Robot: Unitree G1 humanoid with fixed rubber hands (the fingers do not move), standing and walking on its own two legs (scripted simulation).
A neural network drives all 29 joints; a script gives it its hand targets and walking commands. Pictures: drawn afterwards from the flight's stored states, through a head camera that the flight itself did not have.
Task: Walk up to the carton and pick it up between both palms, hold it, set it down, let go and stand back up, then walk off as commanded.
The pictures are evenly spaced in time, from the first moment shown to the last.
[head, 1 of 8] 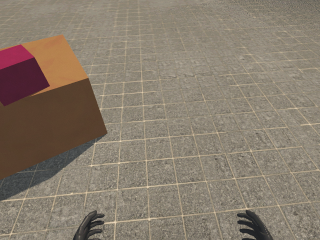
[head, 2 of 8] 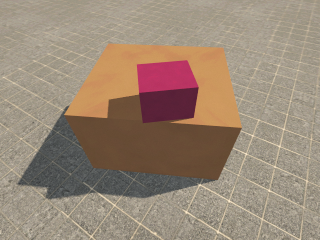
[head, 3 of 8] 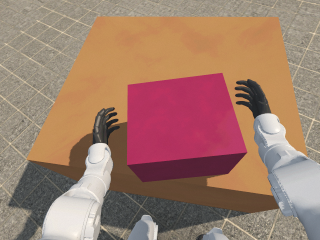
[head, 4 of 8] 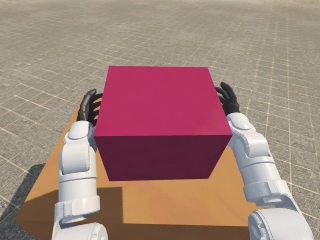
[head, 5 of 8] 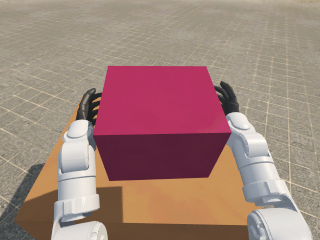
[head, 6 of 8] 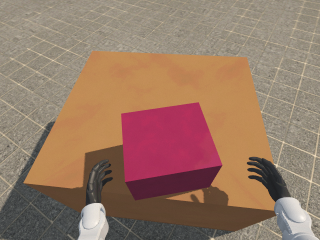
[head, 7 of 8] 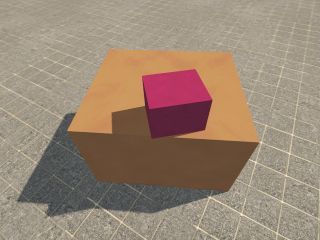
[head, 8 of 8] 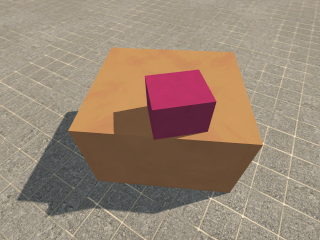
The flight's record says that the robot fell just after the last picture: no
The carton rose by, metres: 0.29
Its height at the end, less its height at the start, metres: +0.00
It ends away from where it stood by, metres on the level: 0.01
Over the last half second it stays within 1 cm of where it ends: yes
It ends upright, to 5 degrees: yes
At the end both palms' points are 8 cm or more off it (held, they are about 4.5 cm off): yes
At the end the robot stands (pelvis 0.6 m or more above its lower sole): yes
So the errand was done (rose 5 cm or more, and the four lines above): yes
